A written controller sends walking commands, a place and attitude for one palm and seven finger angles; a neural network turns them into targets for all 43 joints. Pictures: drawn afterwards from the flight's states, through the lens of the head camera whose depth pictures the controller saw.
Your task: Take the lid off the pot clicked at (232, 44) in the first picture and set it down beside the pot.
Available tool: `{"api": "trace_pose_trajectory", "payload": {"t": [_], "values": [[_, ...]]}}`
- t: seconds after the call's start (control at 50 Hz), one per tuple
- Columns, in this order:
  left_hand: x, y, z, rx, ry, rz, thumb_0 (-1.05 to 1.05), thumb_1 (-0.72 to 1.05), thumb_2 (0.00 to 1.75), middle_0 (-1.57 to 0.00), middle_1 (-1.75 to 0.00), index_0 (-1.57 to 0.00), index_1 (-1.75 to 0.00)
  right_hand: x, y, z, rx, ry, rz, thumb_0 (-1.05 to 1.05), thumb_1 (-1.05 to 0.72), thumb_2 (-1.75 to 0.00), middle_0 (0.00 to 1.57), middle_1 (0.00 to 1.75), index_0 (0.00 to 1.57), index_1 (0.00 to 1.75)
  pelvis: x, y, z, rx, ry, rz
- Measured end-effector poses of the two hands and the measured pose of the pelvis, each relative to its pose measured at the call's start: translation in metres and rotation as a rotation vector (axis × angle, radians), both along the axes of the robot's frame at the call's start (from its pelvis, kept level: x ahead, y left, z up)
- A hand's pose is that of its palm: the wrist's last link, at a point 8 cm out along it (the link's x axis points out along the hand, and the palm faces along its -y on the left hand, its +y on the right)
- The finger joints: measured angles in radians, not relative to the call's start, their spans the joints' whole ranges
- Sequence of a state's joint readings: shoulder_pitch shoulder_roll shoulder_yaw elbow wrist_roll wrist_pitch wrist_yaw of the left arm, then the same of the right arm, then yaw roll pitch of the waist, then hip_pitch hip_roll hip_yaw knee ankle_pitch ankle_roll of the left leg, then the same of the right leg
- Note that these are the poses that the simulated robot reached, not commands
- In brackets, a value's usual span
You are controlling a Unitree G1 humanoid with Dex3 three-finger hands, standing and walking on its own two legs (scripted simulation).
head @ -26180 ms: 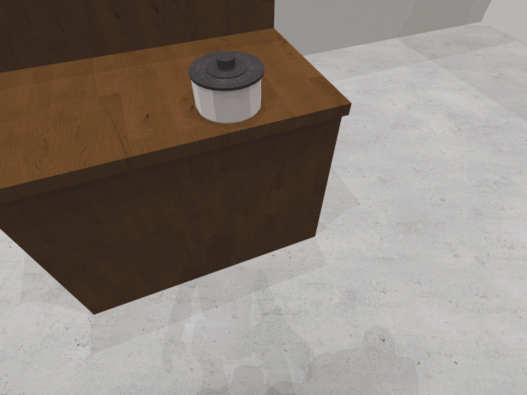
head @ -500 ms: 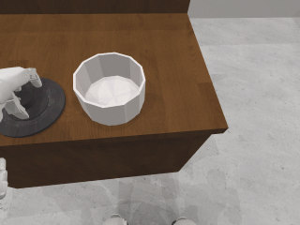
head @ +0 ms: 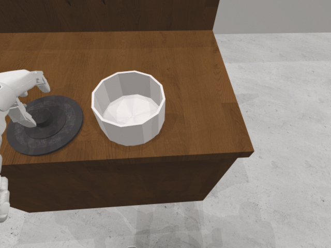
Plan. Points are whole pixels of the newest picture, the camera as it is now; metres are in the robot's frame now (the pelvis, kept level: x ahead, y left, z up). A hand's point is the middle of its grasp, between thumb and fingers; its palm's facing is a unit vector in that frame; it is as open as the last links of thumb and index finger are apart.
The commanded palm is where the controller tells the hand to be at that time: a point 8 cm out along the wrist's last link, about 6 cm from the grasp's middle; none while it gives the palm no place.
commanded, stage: raise the empty hand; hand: left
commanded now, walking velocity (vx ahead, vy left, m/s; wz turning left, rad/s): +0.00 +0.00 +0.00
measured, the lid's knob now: (42, 118) +0.45 +0.32 +0.01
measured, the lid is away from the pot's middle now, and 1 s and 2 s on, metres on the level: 0.24 0.24 0.24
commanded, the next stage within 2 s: draw the hand back to the body in 0.74 s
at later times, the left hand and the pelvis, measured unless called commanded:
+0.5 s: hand (14, 89) +0.43 +0.32 +0.14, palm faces -0.37 -0.08 -0.93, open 11.0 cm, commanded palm +0.44 +0.32 +0.21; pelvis +0.00 -0.01 +0.01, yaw +1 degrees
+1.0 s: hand (9, 86) +0.43 +0.31 +0.16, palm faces -0.35 -0.09 -0.93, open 11.0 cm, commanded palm +0.41 +0.32 +0.22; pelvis +0.00 -0.02 +0.01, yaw +2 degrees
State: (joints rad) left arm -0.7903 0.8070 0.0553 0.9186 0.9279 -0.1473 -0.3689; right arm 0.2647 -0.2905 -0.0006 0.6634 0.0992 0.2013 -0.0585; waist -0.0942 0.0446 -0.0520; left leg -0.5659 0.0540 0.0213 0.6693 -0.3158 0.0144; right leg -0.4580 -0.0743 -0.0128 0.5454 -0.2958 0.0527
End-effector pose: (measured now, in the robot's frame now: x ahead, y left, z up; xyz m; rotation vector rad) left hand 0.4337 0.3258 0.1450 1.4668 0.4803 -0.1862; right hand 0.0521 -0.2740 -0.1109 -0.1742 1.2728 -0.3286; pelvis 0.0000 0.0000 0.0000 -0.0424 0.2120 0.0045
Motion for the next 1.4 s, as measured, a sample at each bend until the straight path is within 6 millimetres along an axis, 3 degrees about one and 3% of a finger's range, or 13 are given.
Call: {"api": "trace_pose_trajectory", "payload": {"t": [0.28, 0.72, 1.06, 1.34, 1.4], "values": [[-0.006, 0.001, 0.029, 0.013, -0.022, 0.02, 0.0, 0.06, 0.5, -0.32, -0.95, -0.31, -0.95, 0.014, -0.005, 0.003, 0.005, -0.025, 0.035, 0.0, -0.91, -0.9, 0.2, 0.3, 0.2, 0.3, -0.002, -0.006, 0.004, 0.004, -0.027, 0.014], [0.005, -0.011, 0.076, 0.042, -0.072, 0.041, 0.0, 0.06, 0.5, -0.32, -0.95, -0.31, -0.95, 0.017, -0.009, 0.004, 0.043, -0.037, 0.04, 0.01, -0.91, -0.9, 0.2, 0.3, 0.2, 0.3, 0.002, -0.013, 0.009, 0.013, -0.047, 0.02], [-0.012, -0.011, 0.065, 0.038, -0.059, 0.024, 0.0, 0.06, 0.5, -0.32, -0.95, -0.31, -0.95, 0.04, -0.012, 0.007, 0.051, -0.069, 0.075, 0.01, -0.91, -0.9, 0.2, 0.3, 0.2, 0.3, 0.003, -0.018, 0.01, 0.015, -0.053, 0.027], [-0.048, -0.019, 0.059, 0.043, -0.086, 0.001, 0.0, 0.06, 0.5, -0.32, -0.95, -0.31, -0.95, 0.082, 0.003, 0.011, 0.097, -0.175, 0.157, 0.01, -0.91, -0.9, 0.2, 0.3, 0.2, 0.3, 0.002, -0.02, 0.013, 0.021, -0.084, 0.043], [-0.055, -0.026, 0.062, -0.406, -0.354, 0.045, 0.0, 0.06, 0.5, -0.32, -0.95, -0.32, -0.95, 0.09, 0.009, 0.016, 0.085, -0.24, 0.19, 0.01, -0.91, -0.9, 0.2, 0.3, 0.2, 0.3, 0.002, -0.022, 0.014, 0.024, -0.127, 0.029]]}}
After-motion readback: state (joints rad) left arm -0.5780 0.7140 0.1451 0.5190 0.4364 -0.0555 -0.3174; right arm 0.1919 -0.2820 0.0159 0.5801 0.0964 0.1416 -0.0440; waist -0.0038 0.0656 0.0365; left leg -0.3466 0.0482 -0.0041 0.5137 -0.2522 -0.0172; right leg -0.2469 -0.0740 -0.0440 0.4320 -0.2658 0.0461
